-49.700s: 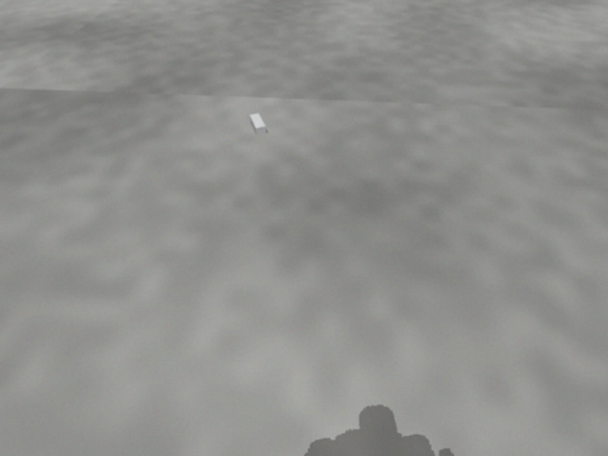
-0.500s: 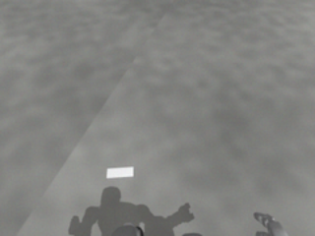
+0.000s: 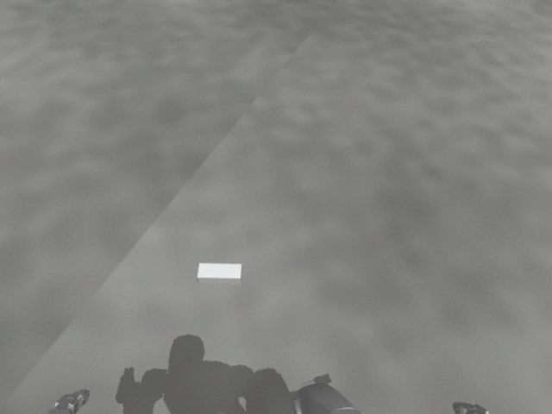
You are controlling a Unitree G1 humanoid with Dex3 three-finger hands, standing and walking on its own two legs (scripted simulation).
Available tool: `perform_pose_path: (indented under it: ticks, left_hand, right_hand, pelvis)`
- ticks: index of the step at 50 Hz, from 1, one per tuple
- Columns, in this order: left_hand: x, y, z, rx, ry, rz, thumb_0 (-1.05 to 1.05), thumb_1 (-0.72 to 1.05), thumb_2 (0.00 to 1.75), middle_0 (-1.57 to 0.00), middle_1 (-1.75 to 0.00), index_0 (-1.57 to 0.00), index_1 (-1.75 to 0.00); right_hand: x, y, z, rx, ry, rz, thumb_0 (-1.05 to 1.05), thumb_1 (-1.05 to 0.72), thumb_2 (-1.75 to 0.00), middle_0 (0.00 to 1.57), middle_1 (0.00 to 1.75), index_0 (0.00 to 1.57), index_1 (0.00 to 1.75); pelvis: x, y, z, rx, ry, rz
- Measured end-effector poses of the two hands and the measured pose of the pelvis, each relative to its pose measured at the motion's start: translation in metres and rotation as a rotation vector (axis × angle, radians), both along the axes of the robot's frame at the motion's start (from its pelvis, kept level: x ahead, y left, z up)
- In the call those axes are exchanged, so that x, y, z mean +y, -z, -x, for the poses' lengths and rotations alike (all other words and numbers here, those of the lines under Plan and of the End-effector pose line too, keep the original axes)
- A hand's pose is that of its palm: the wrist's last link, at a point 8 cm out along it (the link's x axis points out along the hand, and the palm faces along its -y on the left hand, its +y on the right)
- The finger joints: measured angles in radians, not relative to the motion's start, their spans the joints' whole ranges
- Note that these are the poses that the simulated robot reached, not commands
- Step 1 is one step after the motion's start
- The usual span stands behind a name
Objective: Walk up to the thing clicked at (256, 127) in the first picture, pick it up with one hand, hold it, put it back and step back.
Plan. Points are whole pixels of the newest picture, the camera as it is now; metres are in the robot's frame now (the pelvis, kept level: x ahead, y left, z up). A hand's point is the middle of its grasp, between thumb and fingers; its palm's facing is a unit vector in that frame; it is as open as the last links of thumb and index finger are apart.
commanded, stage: step back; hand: left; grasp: from above
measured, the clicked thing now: (220, 273) +0.68 +0.16 -0.73
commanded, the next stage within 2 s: none
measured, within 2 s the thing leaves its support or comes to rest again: neither
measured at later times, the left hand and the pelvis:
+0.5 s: hand out of the picture -0.07 +0.24 -0.13, palm faces -0.04 -0.89 -0.45, open 7.4 cm; pelvis -0.17 -0.03 +0.00, yaw -1 degrees
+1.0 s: hand out of the picture -0.29 +0.22 -0.14, palm faces -0.06 -0.91 -0.42, open 7.4 cm; pelvis -0.35 -0.05 +0.00, yaw -5 degrees
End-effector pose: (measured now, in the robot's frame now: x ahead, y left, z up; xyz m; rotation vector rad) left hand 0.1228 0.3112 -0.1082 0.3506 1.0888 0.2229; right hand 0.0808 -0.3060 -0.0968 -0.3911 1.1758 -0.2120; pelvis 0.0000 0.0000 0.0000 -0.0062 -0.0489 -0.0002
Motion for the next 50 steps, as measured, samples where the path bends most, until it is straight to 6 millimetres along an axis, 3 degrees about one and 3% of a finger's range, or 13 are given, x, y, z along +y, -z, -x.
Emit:
perform_pose_path:
  ticks: [6, 10, 14, 18, 24, 29, 36, 44, 50]
  left_hand:
    - [-0.003, 0.001, 0.057, 0.066, 0.015, -0.002, 0.01, 0.90, 0.90, -0.20, -0.30, -0.20, -0.30]
    - [-0.012, 0.005, 0.096, 0.104, 0.033, -0.019, 0.01, 0.90, 0.90, -0.20, -0.30, -0.20, -0.30]
    - [-0.027, 0.006, 0.140, 0.123, 0.034, -0.034, 0.01, 0.90, 0.90, -0.20, -0.30, -0.20, -0.30]
    - [-0.035, -0.008, 0.182, 0.144, 0.016, -0.036, 0.01, 0.90, 0.90, -0.20, -0.30, -0.20, -0.30]
    - [-0.030, -0.018, 0.203, 0.086, 0.015, -0.070, 0.01, 0.90, 0.90, -0.21, -0.30, -0.20, -0.30]
    - [-0.016, -0.006, 0.213, -0.004, 0.015, -0.061, 0.01, 0.90, 0.90, -0.21, -0.30, -0.20, -0.30]
    - [-0.019, -0.003, 0.255, 0.006, 0.003, -0.019, 0.01, 0.90, 0.90, -0.20, -0.30, -0.20, -0.30]
    - [-0.036, 0.002, 0.339, 0.088, 0.040, -0.024, 0.01, 0.90, 0.90, -0.20, -0.30, -0.20, -0.30]
    - [-0.048, -0.004, 0.415, 0.155, 0.004, -0.041, 0.01, 0.90, 0.90, -0.21, -0.30, -0.20, -0.30]
  right_hand:
    - [-0.004, -0.009, 0.020, -0.076, 0.003, 0.005, 0.01, -0.90, -0.90, 0.21, 0.30, 0.21, 0.30]
    - [-0.018, -0.002, 0.040, -0.123, 0.005, 0.001, 0.01, -0.90, -0.90, 0.21, 0.30, 0.21, 0.30]
    - [-0.038, 0.014, 0.070, -0.129, 0.032, -0.014, 0.01, -0.90, -0.90, 0.21, 0.30, 0.21, 0.30]
    - [-0.044, 0.014, 0.109, -0.078, 0.061, -0.027, 0.01, -0.90, -0.90, 0.21, 0.30, 0.21, 0.30]
    - [-0.044, 0.018, 0.172, 0.011, 0.049, -0.021, 0.01, -0.90, -0.90, 0.21, 0.30, 0.21, 0.30]
    - [-0.030, 0.026, 0.213, 0.057, 0.018, -0.005, 0.01, -0.90, -0.90, 0.21, 0.30, 0.21, 0.30]
    - [-0.017, 0.007, 0.256, 0.007, 0.007, -0.019, 0.01, -0.90, -0.90, 0.21, 0.30, 0.21, 0.30]
    - [-0.041, 0.004, 0.283, -0.114, 0.009, -0.016, 0.01, -0.90, -0.90, 0.21, 0.30, 0.21, 0.30]
    - [-0.059, 0.014, 0.332, -0.084, 0.056, -0.033, 0.01, -0.90, -0.90, 0.21, 0.30, 0.21, 0.30]
  pelvis:
    - [-0.006, -0.003, 0.039, 0.015, 0.041, 0.013]
    - [-0.016, 0.005, 0.070, 0.014, 0.072, 0.004]
    - [-0.028, 0.013, 0.104, 0.000, 0.067, 0.028]
    - [-0.031, 0.003, 0.127, 0.003, 0.072, -0.027]
    - [-0.030, 0.000, 0.164, 0.017, 0.030, -0.038]
    - [-0.021, 0.011, 0.203, 0.007, -0.015, -0.033]
    - [-0.022, 0.001, 0.255, -0.004, 0.011, -0.004]
    - [-0.037, 0.006, 0.315, 0.016, 0.075, 0.000]
    - [-0.048, 0.004, 0.348, 0.000, 0.081, -0.011]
